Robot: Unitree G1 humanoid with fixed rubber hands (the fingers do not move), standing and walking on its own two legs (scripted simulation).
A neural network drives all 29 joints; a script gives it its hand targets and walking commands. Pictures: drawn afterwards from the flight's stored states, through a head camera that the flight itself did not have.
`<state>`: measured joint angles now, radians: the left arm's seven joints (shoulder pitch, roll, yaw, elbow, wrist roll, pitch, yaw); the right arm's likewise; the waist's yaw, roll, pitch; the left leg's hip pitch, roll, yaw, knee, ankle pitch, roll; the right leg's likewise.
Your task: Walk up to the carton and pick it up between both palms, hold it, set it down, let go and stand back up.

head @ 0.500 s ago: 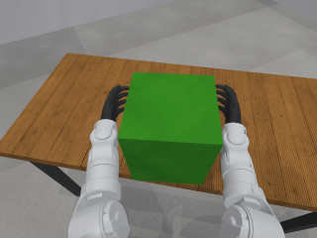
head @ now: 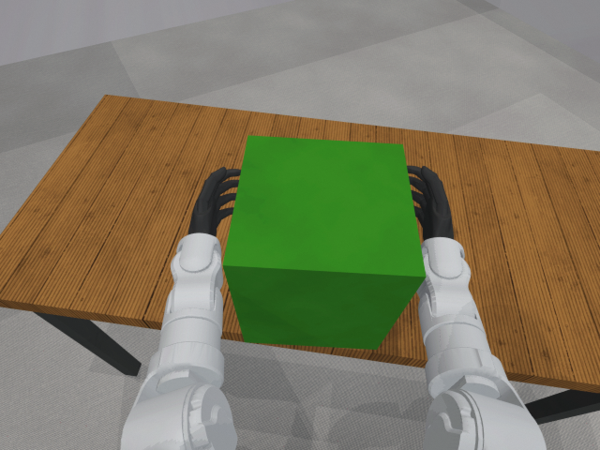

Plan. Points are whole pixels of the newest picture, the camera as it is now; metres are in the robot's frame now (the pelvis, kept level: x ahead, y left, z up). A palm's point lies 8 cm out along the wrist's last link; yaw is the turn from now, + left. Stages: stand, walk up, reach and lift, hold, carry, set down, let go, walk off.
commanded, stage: set down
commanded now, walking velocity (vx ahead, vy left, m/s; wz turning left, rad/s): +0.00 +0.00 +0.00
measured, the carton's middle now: (317, 251) +0.39 -0.01 +0.00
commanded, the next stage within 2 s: none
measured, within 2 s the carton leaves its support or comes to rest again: neither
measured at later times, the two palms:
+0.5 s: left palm (179, 225) +0.40 +0.19 +0.05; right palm (450, 233) +0.39 -0.19 +0.05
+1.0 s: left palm (153, 175) +0.41 +0.20 +0.14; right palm (484, 192) +0.40 -0.20 +0.13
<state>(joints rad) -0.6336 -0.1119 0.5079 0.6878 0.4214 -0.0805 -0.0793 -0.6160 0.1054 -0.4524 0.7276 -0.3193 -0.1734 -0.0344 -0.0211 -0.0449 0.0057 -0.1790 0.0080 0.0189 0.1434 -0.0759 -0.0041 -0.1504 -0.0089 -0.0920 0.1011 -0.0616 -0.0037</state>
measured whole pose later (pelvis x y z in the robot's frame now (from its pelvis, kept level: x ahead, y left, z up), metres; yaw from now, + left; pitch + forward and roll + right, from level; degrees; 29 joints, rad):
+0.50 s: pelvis -0.01 +0.01 -0.01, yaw -4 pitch +15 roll -1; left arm -0.76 0.18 0.13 1.20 -0.10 -0.26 0.04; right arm -0.77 -0.19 0.01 1.20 0.23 -0.25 -0.11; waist 0.04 0.00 -0.19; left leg -0.44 0.04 0.08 0.34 -0.16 0.00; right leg -0.41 0.01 -0.02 0.24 -0.09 0.00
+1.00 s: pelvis -0.03 +0.00 -0.01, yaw -3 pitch +10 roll -1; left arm -0.91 0.33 0.02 1.09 -0.27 0.01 0.03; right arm -0.91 -0.28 0.09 1.09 0.35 0.03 -0.10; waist 0.02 -0.01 -0.17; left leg -0.38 0.04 0.06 0.34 -0.13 -0.01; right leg -0.36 0.02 -0.05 0.27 -0.09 -0.01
